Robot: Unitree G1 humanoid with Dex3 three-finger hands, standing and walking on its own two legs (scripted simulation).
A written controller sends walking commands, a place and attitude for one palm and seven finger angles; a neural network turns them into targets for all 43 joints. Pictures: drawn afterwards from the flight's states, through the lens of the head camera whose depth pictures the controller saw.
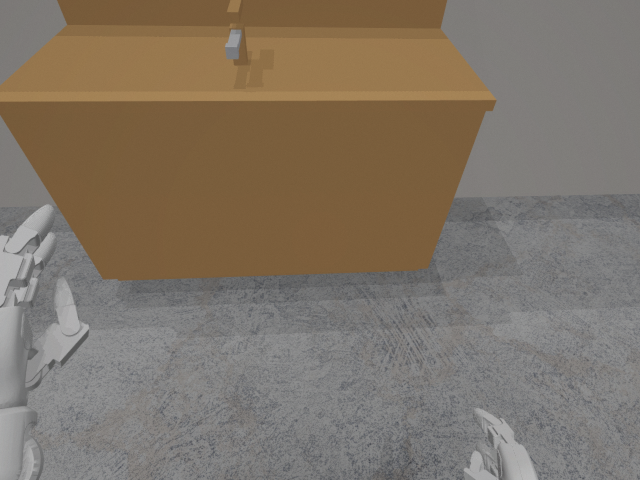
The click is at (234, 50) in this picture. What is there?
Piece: tap's lever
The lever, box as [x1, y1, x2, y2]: [225, 43, 238, 58]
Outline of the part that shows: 226,43 226,57 238,58 237,43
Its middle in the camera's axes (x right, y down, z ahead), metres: -0.21 -0.45 +0.92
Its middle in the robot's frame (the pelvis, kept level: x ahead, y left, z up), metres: +0.99 +0.27 +0.11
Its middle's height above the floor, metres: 0.88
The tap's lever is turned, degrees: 0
